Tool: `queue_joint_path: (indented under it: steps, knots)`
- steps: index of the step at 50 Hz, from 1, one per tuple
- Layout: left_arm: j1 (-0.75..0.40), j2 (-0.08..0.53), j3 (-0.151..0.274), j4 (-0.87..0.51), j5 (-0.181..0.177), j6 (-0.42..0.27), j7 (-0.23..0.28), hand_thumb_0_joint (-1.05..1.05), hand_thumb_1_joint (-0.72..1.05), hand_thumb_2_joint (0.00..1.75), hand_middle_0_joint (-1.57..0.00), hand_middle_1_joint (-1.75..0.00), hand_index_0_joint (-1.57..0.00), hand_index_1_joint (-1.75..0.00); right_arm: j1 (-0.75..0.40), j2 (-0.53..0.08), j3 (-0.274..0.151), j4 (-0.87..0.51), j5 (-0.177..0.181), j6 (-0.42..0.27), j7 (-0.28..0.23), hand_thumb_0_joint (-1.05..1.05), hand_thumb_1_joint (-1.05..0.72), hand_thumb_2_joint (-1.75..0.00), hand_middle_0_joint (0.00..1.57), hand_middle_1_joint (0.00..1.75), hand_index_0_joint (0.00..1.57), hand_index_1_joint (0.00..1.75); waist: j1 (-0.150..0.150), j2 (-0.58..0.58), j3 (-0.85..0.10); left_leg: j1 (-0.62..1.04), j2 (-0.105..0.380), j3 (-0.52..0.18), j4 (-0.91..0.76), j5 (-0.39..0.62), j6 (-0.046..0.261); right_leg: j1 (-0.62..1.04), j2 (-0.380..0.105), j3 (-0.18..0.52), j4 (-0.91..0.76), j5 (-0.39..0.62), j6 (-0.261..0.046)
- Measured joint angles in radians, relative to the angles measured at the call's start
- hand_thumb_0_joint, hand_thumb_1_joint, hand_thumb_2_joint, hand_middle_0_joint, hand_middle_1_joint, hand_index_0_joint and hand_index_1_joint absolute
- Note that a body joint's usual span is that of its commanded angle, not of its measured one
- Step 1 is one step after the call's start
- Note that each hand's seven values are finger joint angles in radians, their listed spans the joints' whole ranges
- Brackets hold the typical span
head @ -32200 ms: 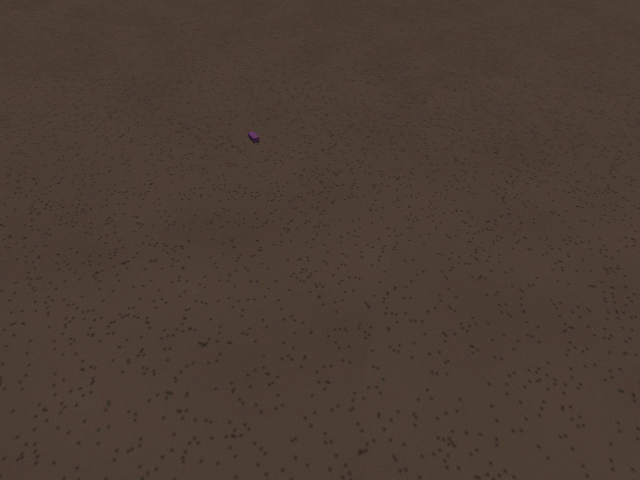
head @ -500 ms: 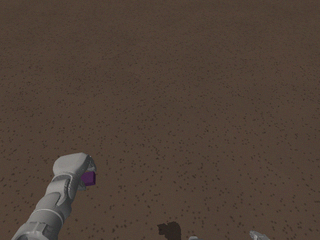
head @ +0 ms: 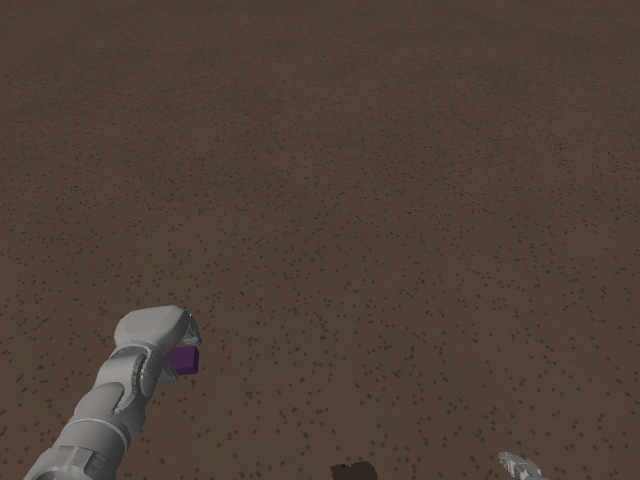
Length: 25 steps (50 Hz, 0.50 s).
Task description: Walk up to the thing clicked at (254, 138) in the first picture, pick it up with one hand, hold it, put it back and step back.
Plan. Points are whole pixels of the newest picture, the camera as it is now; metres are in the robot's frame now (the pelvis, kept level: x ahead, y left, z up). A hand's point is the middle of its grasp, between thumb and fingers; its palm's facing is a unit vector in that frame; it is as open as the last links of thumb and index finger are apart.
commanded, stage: hold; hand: left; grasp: from above
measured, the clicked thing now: (174, 361) +0.32 +0.23 -0.09
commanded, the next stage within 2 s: crouch in 1.42 s
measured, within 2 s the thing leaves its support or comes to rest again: neither
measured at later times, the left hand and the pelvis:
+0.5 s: hand (161, 367) +0.29 +0.22 -0.03, palm faces -0.43 -0.06 -0.90, open 6.3 cm; pelvis -0.01 +0.00 +0.01, yaw +0 degrees
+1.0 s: hand (157, 369) +0.28 +0.22 -0.02, palm faces -0.44 -0.07 -0.90, open 6.3 cm; pelvis -0.01 +0.00 +0.01, yaw +0 degrees
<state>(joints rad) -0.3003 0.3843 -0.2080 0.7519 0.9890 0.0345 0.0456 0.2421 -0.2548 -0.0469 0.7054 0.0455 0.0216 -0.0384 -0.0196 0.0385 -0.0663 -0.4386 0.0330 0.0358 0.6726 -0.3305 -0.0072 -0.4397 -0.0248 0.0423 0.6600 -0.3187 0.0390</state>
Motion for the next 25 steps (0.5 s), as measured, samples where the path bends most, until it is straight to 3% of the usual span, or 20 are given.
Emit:
queue_joint_path:
  steps: [25]
  knots:
    - [0.042, -0.004, -0.017, -0.091, -0.002, 0.015, -0.049, 0.01, 0.52, 0.0, -1.11, 0.0, -1.13, 0.0, -0.028, -0.002, 0.01, -0.03, 0.011, 0.038, 0.0, 0.01, -0.89, -0.9, 0.2, 0.29, 0.2, 0.3, 0.021, 0.006, 0.029, 0.098, -0.003, 0.005, -0.099, 0.057, -0.002, 0.088, -0.002, 0.003, -0.082, 0.049, -0.004]
